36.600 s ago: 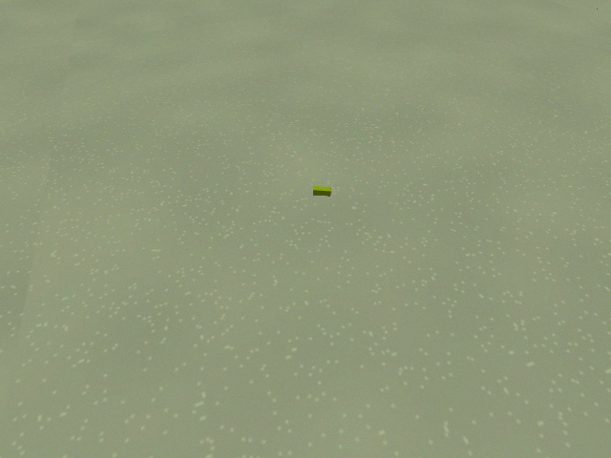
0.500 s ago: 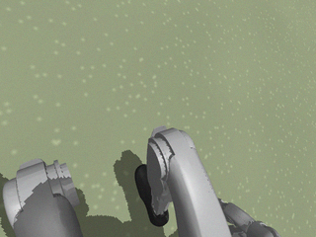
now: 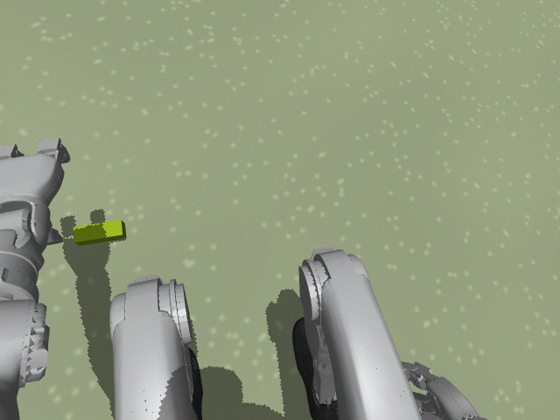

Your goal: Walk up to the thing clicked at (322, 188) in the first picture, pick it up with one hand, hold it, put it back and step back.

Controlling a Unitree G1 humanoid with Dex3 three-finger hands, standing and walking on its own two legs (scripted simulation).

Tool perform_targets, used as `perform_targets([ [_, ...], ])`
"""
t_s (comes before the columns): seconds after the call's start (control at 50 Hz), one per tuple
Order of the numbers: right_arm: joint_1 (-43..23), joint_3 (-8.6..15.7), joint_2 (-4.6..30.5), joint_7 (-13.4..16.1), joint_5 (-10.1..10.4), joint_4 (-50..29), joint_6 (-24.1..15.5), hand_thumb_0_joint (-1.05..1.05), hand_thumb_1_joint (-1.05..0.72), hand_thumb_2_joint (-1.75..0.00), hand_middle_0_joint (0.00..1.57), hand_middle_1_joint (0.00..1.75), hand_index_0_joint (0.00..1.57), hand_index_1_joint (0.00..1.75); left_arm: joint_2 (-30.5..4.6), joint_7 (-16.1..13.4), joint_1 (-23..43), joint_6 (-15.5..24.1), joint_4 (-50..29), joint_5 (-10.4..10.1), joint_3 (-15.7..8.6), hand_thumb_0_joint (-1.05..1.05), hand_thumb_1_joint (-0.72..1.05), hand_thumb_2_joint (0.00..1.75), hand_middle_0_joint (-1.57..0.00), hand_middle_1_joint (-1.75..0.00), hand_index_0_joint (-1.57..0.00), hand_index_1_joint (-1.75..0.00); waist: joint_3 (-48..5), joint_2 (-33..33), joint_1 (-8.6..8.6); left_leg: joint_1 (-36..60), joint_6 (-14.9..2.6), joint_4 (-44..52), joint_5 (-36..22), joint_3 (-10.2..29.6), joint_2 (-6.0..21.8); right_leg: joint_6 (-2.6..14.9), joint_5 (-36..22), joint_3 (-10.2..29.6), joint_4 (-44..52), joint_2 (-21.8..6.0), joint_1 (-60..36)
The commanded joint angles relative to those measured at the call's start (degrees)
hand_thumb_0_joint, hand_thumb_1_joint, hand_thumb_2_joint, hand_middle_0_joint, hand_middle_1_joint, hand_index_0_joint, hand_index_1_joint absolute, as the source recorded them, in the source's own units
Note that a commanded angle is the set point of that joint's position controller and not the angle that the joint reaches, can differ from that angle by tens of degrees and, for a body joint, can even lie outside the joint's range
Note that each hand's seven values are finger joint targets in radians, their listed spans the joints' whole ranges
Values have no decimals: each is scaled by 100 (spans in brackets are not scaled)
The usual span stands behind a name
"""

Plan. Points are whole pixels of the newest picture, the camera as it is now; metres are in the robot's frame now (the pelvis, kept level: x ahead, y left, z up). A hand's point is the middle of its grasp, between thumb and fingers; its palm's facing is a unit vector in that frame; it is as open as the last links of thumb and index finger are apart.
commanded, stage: withdraw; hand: left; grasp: from above
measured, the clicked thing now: (100, 232) +0.45 +0.30 -0.33
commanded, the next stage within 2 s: home in 0.38 s
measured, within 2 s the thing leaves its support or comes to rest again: neither
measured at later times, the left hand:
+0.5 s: hand (62, 222) +0.44 +0.31 -0.20, palm faces -0.37 -0.07 -0.93, open 13.2 cm
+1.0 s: hand (16, 261) +0.34 +0.28 -0.01, palm faces -0.31 -0.53 -0.78, open 8.3 cm
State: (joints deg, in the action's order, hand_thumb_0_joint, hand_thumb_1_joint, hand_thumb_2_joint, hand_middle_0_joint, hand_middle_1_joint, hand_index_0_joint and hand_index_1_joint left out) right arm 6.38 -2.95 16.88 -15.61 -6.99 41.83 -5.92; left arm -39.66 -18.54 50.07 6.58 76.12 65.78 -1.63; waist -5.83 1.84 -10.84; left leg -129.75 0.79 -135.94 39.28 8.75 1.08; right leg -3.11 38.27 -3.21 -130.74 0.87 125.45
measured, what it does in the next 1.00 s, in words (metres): rises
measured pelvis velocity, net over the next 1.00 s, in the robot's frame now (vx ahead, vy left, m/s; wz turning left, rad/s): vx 0.00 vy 0.00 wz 0.06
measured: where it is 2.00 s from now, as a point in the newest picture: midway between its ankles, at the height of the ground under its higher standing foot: (256, 408)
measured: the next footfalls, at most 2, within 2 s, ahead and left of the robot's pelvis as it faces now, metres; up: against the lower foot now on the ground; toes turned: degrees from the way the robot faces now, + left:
none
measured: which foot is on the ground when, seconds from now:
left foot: down 0.00-1.00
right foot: down 0.00-1.00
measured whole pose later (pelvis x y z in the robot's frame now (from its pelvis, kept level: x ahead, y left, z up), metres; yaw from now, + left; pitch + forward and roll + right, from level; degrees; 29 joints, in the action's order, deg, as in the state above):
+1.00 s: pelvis +0.00 +0.00 +0.11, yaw +3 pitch +34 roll -5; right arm 6.6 2.6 16.2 -6.0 -0.6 36.3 -0.9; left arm -27.4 -4.1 19.3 0.4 34.2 37.0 -2.4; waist -11.2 2.2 -3.2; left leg -111.5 0.8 -115.9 38.2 5.5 1.7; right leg -2.1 37.6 -1.9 -112.4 -0.2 108.5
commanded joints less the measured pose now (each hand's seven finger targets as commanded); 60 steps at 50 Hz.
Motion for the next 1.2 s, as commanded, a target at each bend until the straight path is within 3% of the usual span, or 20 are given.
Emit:
perform_targets([
  [0.0,1068,421,1328,332,112,-235,87,0,-90,-90,20,30,20,30,-1212,405,1374,250,-318,-70,-38,0,-42,93,-16,-93,-16,-94,-2504,139,-330,1596,-349,1462,-178,-610,-231,463,-227,-319,1823,234,-2108],
  [0.04,1002,382,1321,466,119,-266,129,0,-90,-90,20,30,20,30,-1513,442,1369,436,-340,-9,-188,0,-41,93,-16,-93,-16,-93,-2572,180,-163,1667,-323,1490,-153,-644,-245,485,-106,-282,1826,203,-2105],
  [0.14,932,229,1296,682,42,-276,210,0,-89,-90,20,30,20,30,-1699,186,1652,959,-263,313,-248,0,-40,92,-17,-92,-17,-91,-2616,524,-217,1794,-284,1437,-213,-649,-220,495,-198,-316,1663,198,-1885],
  [0.26,1045,129,1416,794,-197,-138,170,0,-89,-89,20,30,20,30,-1903,-530,2089,1378,361,767,-344,0,-39,90,-17,-92,-17,-91,-2699,994,-432,2210,-204,1165,-406,-549,-166,511,-387,-461,1283,208,-1404],
  [0.3,1093,122,1516,808,-299,-88,135,0,-89,-89,20,30,20,30,-2333,-829,2388,1470,141,913,-654,0,-38,89,-17,-90,-18,-89,-3108,1466,-357,2566,-158,1141,-569,-552,-171,509,-584,-557,1121,182,-1376],
  [0.34,1120,151,1546,789,-385,-37,100,0,-89,-89,20,30,20,30,-2361,-1097,2272,1444,161,1013,-761,0,-39,89,-17,-90,-18,-89,-3217,1848,-365,2835,-113,1169,-668,-537,-164,511,-701,-662,912,149,-1229],
  [0.38,1130,221,1573,765,-448,29,43,0,-89,-89,20,30,20,30,-2369,-1333,2399,1343,-144,1035,-852,0,-37,88,-17,-90,-18,-88,-3370,2137,-397,3055,-97,1204,-718,-522,-157,480,-797,-763,795,144,-1037],
  [0.44,1110,389,1597,717,-418,6,6,0,-88,-89,20,30,20,30,-2545,-1488,2101,1041,-654,954,-1106,0,-28,93,-25,-79,-22,-78,-4046,2678,-134,3510,-40,1329,-916,-572,-152,531,-978,-726,711,94,-1038],
  [0.46,1072,441,1568,690,-375,-4,11,0,-89,-89,20,30,20,30,-2450,-1482,1864,904,-700,850,-1109,0,-33,85,-21,-86,-22,-84,-4182,2756,-34,3535,-29,1383,-951,-585,-149,565,-1010,-703,688,91,-1020],
  [0.52,1201,576,1534,628,-270,42,28,0,-89,-90,20,30,20,30,-2171,-1304,1849,573,-911,666,-937,0,-24,89,-24,-77,-21,-75,-4155,2566,-78,3333,-67,1469,-963,-615,-146,574,-1106,-633,828,62,-1003],
  [0.6,1480,785,1493,586,-66,51,81,0,-89,-90,20,30,20,30,-1830,-821,1272,193,-1238,179,-877,0,-6,80,-21,-52,-19,-54,-4551,2160,159,3632,-124,1704,-1246,-647,-159,559,-1379,-503,1197,48,-1584],
  [0.68,1498,875,1319,558,222,-191,181,0,-89,-90,20,30,20,30,-1293,-160,414,-75,-2209,-661,-720,0,24,84,-21,-45,-20,-46,-4778,1376,350,3518,-263,2052,-1344,-694,-185,486,-1526,-414,1839,98,-2597],
  [0.74,1304,885,1174,636,430,-393,271,0,-90,-90,20,30,20,30,-686,419,-623,-324,-2723,-1319,-499,0,48,85,-20,-36,-20,-37,-4269,662,351,3324,-311,2350,-1266,-676,-174,431,-1538,-327,2255,117,-3031],
  [0.76,1234,909,1136,673,488,-513,293,0,-90,-90,20,30,20,30,-691,600,-630,-340,-3275,-1560,-556,0,56,88,-20,-36,-20,-36,-4380,586,400,3323,-318,2483,-1182,-640,-177,434,-1469,-304,2339,115,-3168],
  [0.84,867,898,969,836,599,-774,342,0,-90,-90,20,30,20,30,-319,1113,-1443,-471,-4190,-2366,-477,0,88,90,-20,-30,-20,-30,-3704,122,498,3217,-363,2847,-877,-696,-141,410,-1221,-136,2909,105,-3553],
  [0.92,578,931,872,1020,698,-1029,321,0,-90,-90,20,30,20,30,-78,1313,-2016,-540,-5365,-2999,-564,0,90,90,-20,-30,-20,-30,-3771,366,727,3951,-314,3417,-778,-679,-100,449,-1038,-18,3345,63,-3878],
  [1.02,288,892,841,1262,801,-1262,247,0,-90,-90,20,30,20,30,260,1378,-2788,-783,-6111,-3604,-631,0,90,90,-20,-30,-20,-30,-3457,603,794,4901,-216,4305,-425,-424,-22,464,-715,-35,3783,6,-4017],
  [1.06,151,872,814,1361,826,-1402,184,0,-90,-90,20,30,20,30,570,1443,-3114,-951,-6639,-3916,-456,0,90,90,-20,-30,-20,-30,-3409,775,768,5282,-191,4676,-244,-361,-4,459,-602,-30,4005,-8,-4168],
  [1.08,93,856,814,1416,844,-1456,151,0,-90,-90,20,30,20,30,529,1450,-3214,-1049,-6829,-4081,-558,0,90,90,-20,-30,-20,-30,-3462,762,792,5475,-187,4833,-195,-308,-3,451,-582,-30,4106,-9,-4307],
  [1.18,-67,749,684,1687,886,-1606,-3,0,-90,-90,20,30,20,30,936,1487,-4259,-1582,-7350,-4905,-371,0,90,90,-20,-30,-20,-30,-2954,592,659,6036,-188,5437,-184,-394,-33,423,-502,68,4932,-16,-4936],
])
